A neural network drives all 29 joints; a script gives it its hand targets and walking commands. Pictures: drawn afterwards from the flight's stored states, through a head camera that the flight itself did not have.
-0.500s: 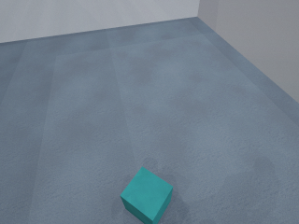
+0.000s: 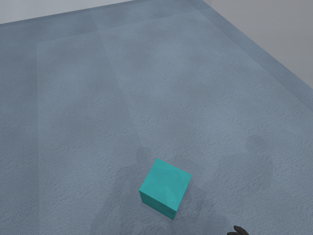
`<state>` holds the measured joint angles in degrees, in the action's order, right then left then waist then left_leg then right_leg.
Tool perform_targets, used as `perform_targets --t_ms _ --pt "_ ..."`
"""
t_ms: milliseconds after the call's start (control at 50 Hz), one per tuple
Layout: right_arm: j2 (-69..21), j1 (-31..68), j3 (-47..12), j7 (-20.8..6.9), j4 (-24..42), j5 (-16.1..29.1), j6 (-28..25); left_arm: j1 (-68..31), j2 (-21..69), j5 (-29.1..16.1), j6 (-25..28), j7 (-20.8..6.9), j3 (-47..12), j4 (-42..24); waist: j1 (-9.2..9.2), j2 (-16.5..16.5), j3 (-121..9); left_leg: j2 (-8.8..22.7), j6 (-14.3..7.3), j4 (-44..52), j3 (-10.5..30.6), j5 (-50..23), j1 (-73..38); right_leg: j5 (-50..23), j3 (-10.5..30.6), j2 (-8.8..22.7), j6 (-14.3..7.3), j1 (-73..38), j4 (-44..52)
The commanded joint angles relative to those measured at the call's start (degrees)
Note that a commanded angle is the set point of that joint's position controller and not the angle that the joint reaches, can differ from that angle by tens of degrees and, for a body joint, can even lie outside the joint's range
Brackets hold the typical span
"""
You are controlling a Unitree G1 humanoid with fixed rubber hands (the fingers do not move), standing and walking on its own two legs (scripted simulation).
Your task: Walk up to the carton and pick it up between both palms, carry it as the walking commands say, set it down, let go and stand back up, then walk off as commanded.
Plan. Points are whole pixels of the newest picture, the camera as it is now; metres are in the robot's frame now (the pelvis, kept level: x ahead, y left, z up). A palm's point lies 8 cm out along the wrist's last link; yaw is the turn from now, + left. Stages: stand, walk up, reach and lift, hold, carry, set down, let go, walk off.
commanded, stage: walk up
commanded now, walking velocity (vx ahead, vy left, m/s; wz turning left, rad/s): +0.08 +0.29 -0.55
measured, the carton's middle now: (165, 189) +0.43 -0.02 -0.65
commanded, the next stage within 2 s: none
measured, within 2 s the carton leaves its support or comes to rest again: neither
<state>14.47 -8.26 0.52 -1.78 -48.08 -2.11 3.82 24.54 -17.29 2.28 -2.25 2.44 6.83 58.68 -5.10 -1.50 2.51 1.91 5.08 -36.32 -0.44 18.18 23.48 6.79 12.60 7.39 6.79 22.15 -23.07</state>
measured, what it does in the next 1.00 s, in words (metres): steps on the spot, turning right: left foot, then right foot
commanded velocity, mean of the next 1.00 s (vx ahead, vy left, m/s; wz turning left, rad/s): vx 0.05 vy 0.06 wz -0.28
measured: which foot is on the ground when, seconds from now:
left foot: up 0.00-0.02, down 0.04-0.66, up 0.68-1.00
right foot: down 0.00-0.02, up 0.04-0.62, down 0.64-1.00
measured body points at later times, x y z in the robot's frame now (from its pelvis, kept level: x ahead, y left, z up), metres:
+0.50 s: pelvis +0.02 +0.09 +0.01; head +0.07 +0.09 +0.45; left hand +0.27 +0.27 -0.12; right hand -0.09 -0.16 -0.12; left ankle +0.01 +0.19 -0.74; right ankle -0.04 -0.03 -0.68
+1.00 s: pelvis +0.04 +0.05 +0.00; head +0.07 +0.04 +0.45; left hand +0.17 +0.28 -0.14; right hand +0.02 -0.22 -0.15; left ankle +0.07 +0.17 -0.72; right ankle +0.00 -0.08 -0.74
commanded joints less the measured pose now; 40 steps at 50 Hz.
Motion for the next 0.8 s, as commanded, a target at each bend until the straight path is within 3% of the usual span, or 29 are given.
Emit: perform_targets --t_ms 0,20,40,60,80,100,120,160,220,300,360,400,420,440,480,500,520,540,560,580,600,620,640,660,680,720,740,780 --pt "3.8 -15.1 1.2 1.1 -0.7 0.7 -0.8 -6.4 -9.7 0.2 0.4 0.4 1.5 -6.5 8.7 -10.2 -4.8 -1.4 -1.4 15.2 -5.0 -1.4 -23.7 21.2 1.5 0.1 -6.3 12.2 1.5" --pt "6.9 -18.1 1.6 1.5 -1.4 0.6 -1.1 -3.6 -4.9 0.7 0.8 0.1 0.1 -7.1 8.66 3.9 -5.6 7.5 -1.8 23.6 3.2 11.2 -26.1 25.4 -5.5 -6.6 -6.0 15.8 -13.1" --pt "13.9 -13.8 2.1 1.5 2.7 0.8 -1.4 -3.2 1.9 0.7 0.8 0.3 -1.1 -9.2 7.5 18.8 -5.5 23.2 -5.7 28.9 19.1 24.8 -20.6 33.6 -11.1 -13.7 -4.6 23.5 -30.7" --pt "15.4 -9.5 2.8 1.6 2.8 0.1 -1.8 -6.1 1.0 -0.1 0.7 0.5 -1.2 -10.8 6.53 22.7 -4.4 24.0 -8.7 33.3 20.2 29.5 -10.6 31.2 -9.5 -6.5 -6.1 22.2 -38.3" --pt "10.6 -6.1 1.8 1.8 3.0 -0.1 -2.4 -7.2 -2.5 -0.8 0.5 -0.3 -0.4 -10.3 4.18 16.8 -1.8 19.8 -7.7 32.6 16.5 25.2 -5.5 24.5 -8.6 -6.0 -7.1 18.3 -42.0" --pt "7.7 -4.2 1.2 2.1 2.3 0.1 -2.8 -5.5 -3.7 -0.6 0.3 -1.4 0.1 -8.7 1.97 11.1 -0.8 15.7 -6.6 29.7 9.6 15.6 -4.7 19.3 -9.0 -5.8 -6.9 15.9 -43.8" --pt "6.0 -3.2 0.9 2.7 2.5 -0.1 -3.2 -3.0 -3.5 -0.4 0.3 -2.2 0.2 -7.1 0.6 8.8 -1.8 13.2 -6.6 26.6 4.7 5.1 -7.4 16.4 -10.4 -5.7 -6.1 14.7 -45.7" --pt "3.9 -5.8 0.5 3.7 1.6 0.2 -4.2 -3.0 -1.3 0.0 0.4 -3.1 -0.5 -6.8 1.49 8.6 -2.0 12.2 -8.7 22.5 -0.3 -12.9 -11.8 14.3 -12.7 -5.1 -4.8 14.3 -44.7" --pt "3.4 -11.9 1.0 4.3 -0.8 0.9 -5.1 -11.3 0.1 -0.1 0.3 -3.6 -1.9 -10.0 4.84 11.8 -2.3 14.5 -12.1 20.0 0.5 -25.7 -18.9 15.5 -14.5 -5.1 -3.8 14.0 -36.6" --pt "6.6 -16.9 2.5 4.1 -2.7 0.8 -6.4 -18.6 0.6 -1.0 -0.9 -3.8 -2.4 -11.1 7.33 10.0 -3.2 20.8 -15.1 17.2 5.9 -42.3 -25.9 19.4 -13.3 -6.5 -5.1 10.6 -27.5" --pt "9.2 -19.2 3.7 4.2 -3.0 1.1 -6.4 -21.1 -0.8 -1.1 -1.8 -3.9 -2.0 -10.5 8.34 8.8 -3.5 24.2 -15.4 16.0 8.2 -50.4 -30.0 19.1 -10.4 -7.5 -5.3 12.3 -28.7" --pt "9.3 -21.4 3.9 4.6 -3.8 1.1 -6.0 -23.5 -0.7 -0.9 -2.0 -4.4 -2.0 -10.5 9.09 8.3 -3.7 24.3 -14.7 15.9 7.4 -49.9 -30.9 18.2 -9.3 -7.7 -4.8 13.3 -30.1" --pt "9.2 -22.5 3.9 4.7 -4.2 0.9 -5.8 -24.8 -0.5 -0.8 -2.1 -4.8 -2.1 -10.7 9.49 8.6 -3.9 24.0 -14.2 16.7 6.7 -45.9 -30.9 17.3 -9.1 -7.6 -4.5 13.5 -30.3" --pt "8.9 -23.4 3.9 4.6 -4.7 0.7 -5.8 -26.1 -0.1 -0.8 -2.0 -5.2 -2.4 -11.0 9.97 9.3 -4.2 23.5 -13.6 18.5 6.0 -36.7 -30.7 16.3 -9.2 -7.3 -4.2 13.4 -29.6" --pt "7.0 -22.7 3.5 3.5 -4.9 0.4 -6.1 -29.0 1.4 -1.1 -1.6 -6.2 -3.4 -11.8 10.96 11.6 -3.1 21.0 -11.8 24.8 4.4 -4.8 -26.6 13.6 -10.4 -6.4 -4.0 10.8 -24.1" --pt "5.6 -21.0 3.2 3.0 -4.8 0.3 -6.2 -30.3 2.7 -1.3 -1.2 -6.8 -4.0 -11.8 11.02 13.1 -1.2 19.2 -10.7 27.6 2.6 4.5 -22.5 12.9 -12.3 -6.4 -4.1 7.5 -19.8" --pt "4.8 -19.2 3.0 2.6 -4.7 0.1 -6.1 -30.6 3.6 -1.3 -0.7 -7.1 -4.4 -11.6 10.55 13.9 0.7 17.1 -9.7 28.1 -0.9 3.8 -18.3 13.7 -15.1 -6.6 -4.3 2.6 -15.2" --pt "4.7 -18.5 3.0 2.5 -5.0 0.0 -6.0 -30.8 4.1 -1.3 0.0 -7.0 -4.6 -11.4 10.13 13.7 2.0 14.8 -9.7 25.7 -4.2 -6.3 -16.0 15.1 -17.6 -7.8 -4.6 -1.5 -11.2" --pt "5.2 -18.4 3.2 2.5 -5.7 0.3 -5.8 -30.4 3.8 -1.4 0.4 -6.5 -4.4 -10.8 9.31 12.5 2.3 13.4 -10.2 21.0 -5.8 -23.5 -16.8 12.7 -18.8 -9.0 -5.1 -3.5 -7.4" --pt "7.5 -18.8 3.9 2.5 -6.4 1.1 -5.6 -27.4 2.6 -1.3 0.7 -5.7 -4.0 -9.7 7.62 10.3 0.6 13.6 -9.2 15.5 -7.4 -38.4 -18.5 4.5 -19.1 -9.0 -5.8 -6.6 -2.0" --pt "8.5 -19.9 4.2 2.5 -6.8 2.1 -5.3 -23.2 1.4 -0.6 1.2 -5.0 -4.0 -8.4 6.08 8.7 -2.7 13.4 -7.0 11.5 -9.0 -42.0 -17.2 -4.5 -18.9 -8.4 -6.2 -13.4 3.9" --pt "6.9 -20.3 3.6 2.4 -6.3 2.7 -5.1 -19.4 -0.2 0.1 2.1 -4.3 -3.8 -7.4 4.8 8.4 -7.1 11.9 -4.3 9.4 -10.1 -32.9 -12.2 -9.1 -16.0 -4.6 -6.4 -22.7 4.7" --pt "3.5 -20.0 2.7 2.5 -4.5 2.4 -4.5 -15.2 -3.4 0.5 3.0 -3.8 -3.4 -7.1 3.24 0.7 -11.9 8.8 -1.9 2.3 -11.5 -8.3 -4.0 -23.4 -4.4 7.7 -7.8 -31.9 3.6" --pt "-0.4 -20.2 1.9 2.8 -3.4 2.2 -3.7 -14.1 -7.3 -0.9 3.2 -3.2 -3.1 -6.5 2.85 -9.8 -11.4 5.1 -0.6 -4.2 -8.5 15.4 2.7 -42.0 4.8 17.4 -14.6 -32.6 1.5" --pt "1.5 -17.8 2.0 3.2 -3.8 1.4 -2.9 -12.1 -6.9 -1.8 3.2 -2.3 -2.9 -4.7 2.04 -8.0 -10.0 5.2 -0.6 -8.8 -4.6 17.4 2.9 -36.5 3.4 17.3 -17.5 -28.8 2.0" --pt "2.1 -16.5 2.3 3.0 -4.8 1.4 -2.3 -18.8 -3.3 -1.5 3.1 -1.4 -4.2 -6.0 5.17 -6.9 -4.0 4.5 -1.4 -10.3 -1.3 12.3 1.8 -26.8 -1.9 11.0 -15.4 -20.5 5.2" --pt "2.2 -16.9 2.6 2.8 -5.5 1.2 -2.1 -20.4 -2.5 -1.5 3.3 -1.2 -4.5 -6.2 6.34 -8.0 -2.9 4.4 -1.5 -9.3 -0.8 9.9 0.1 -26.5 -3.6 9.5 -14.4 -17.8 6.1" --pt "1.2 -17.7 2.6 2.6 -6.5 1.0 -1.8 -22.1 -1.7 -1.9 3.4 -1.1 -4.7 -6.3 7.64 -9.4 -3.4 2.5 -1.5 -8.8 -1.9 7.0 -4.6 -24.5 -7.2 6.4 -14.5 -13.5 6.7"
